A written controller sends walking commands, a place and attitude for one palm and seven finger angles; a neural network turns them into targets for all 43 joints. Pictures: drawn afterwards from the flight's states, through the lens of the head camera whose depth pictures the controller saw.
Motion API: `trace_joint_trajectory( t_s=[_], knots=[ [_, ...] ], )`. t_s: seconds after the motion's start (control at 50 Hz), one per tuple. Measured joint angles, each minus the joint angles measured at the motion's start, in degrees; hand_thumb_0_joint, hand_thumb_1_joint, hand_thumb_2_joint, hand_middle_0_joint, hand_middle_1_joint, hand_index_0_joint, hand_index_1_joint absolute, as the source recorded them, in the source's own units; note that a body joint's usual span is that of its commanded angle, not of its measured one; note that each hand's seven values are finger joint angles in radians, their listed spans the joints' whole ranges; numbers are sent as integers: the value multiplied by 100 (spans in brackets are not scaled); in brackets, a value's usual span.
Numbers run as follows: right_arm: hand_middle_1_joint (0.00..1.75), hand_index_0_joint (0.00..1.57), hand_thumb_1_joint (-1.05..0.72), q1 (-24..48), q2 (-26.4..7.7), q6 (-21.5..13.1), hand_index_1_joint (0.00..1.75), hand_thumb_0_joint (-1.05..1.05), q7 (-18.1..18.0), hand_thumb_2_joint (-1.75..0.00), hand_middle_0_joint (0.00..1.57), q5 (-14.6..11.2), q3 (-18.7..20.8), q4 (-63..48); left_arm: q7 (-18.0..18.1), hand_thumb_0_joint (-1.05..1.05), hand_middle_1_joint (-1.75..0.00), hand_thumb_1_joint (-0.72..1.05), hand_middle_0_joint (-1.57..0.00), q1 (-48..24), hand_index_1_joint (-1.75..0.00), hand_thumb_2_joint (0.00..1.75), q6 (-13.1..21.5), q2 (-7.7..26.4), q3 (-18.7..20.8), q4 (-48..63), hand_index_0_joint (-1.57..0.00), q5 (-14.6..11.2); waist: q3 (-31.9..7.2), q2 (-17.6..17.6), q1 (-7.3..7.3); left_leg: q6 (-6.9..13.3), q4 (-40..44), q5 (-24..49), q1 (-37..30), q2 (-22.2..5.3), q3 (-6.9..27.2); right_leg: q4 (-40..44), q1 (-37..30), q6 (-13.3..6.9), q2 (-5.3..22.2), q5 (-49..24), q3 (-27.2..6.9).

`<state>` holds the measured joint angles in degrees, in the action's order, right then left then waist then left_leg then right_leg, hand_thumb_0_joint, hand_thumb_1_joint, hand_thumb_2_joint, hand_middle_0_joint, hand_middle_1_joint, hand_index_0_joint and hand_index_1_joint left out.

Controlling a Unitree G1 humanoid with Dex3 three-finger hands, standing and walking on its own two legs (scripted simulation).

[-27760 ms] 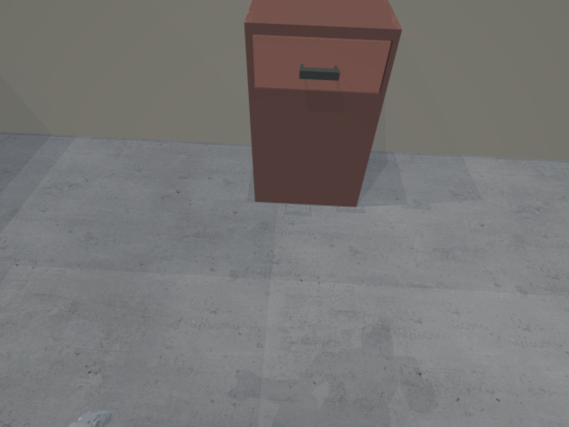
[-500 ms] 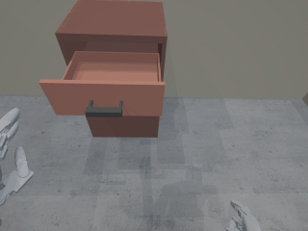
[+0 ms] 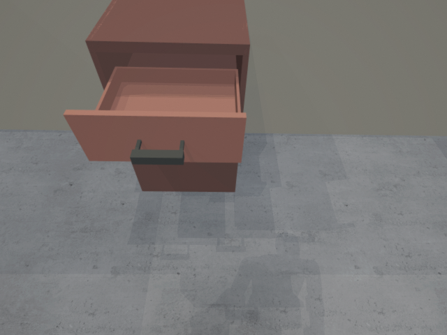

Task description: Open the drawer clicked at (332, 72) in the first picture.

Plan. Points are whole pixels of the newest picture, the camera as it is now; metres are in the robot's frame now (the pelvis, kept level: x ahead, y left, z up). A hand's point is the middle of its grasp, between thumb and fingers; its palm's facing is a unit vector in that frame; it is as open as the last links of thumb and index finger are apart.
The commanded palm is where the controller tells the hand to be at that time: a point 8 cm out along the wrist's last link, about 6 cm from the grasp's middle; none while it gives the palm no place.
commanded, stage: let the arm hang, fingers relaxed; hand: left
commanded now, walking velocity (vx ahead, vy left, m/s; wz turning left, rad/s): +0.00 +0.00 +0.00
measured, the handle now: (159, 150) +0.56 +0.21 -0.07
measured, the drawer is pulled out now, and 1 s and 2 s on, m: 0.30 0.30 0.30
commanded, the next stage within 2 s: look to check the result in 0.60 s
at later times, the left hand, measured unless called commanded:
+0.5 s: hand out of the picture +0.01 +0.17 -0.18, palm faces +0.01 -0.98 -0.18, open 7.3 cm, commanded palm none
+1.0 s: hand out of the picture +0.01 +0.16 -0.17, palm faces +0.01 -0.98 -0.18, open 7.4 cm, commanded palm none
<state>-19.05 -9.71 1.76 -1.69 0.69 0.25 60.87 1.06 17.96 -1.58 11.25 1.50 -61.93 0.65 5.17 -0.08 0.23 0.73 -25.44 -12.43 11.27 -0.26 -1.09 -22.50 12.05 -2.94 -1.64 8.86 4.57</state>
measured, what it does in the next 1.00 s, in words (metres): stands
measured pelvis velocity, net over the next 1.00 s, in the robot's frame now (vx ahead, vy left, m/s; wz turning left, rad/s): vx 0.02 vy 0.00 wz -0.03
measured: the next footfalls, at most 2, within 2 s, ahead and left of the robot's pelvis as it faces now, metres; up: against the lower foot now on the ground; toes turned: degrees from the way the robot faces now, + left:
none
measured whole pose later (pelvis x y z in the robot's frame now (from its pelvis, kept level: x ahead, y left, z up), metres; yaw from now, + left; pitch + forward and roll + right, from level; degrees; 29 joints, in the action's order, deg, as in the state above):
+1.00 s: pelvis +0.02 +0.00 +0.00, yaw -2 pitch -2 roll +0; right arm -18.1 -6.0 0.0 -2.4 0.4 0.3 64.3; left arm 2.0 15.9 0.1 6.8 1.0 -65.7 0.6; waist 3.8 0.7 -0.4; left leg 0.9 -22.9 -13.3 7.7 -0.1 -2.9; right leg -22.4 10.2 -2.5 -1.6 10.3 2.7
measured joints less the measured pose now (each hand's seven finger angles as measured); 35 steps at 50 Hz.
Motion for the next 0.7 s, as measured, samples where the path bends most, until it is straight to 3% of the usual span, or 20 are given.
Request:
trace_joint_trajectory(
  t_s=[0.4,0.7],
  knots=[
    [30,20,-91,-95,514,-124,30,0,-16,-90,20,6,-38,284,90,1,-30,92,-20,-221,-30,90,101,-438,-65,-269,-20,21,-234,75,-78,38,89,-11,-108,20,-166,-79,22,38,16,41,-166],
    [30,20,-91,-23,407,-166,30,0,-55,-90,20,-16,20,304,86,1,-30,92,-20,-197,-30,90,147,-418,-30,-287,-20,-2,-158,65,-70,35,158,-50,-209,30,-166,-56,-59,46,23,105,-173]
  ],
)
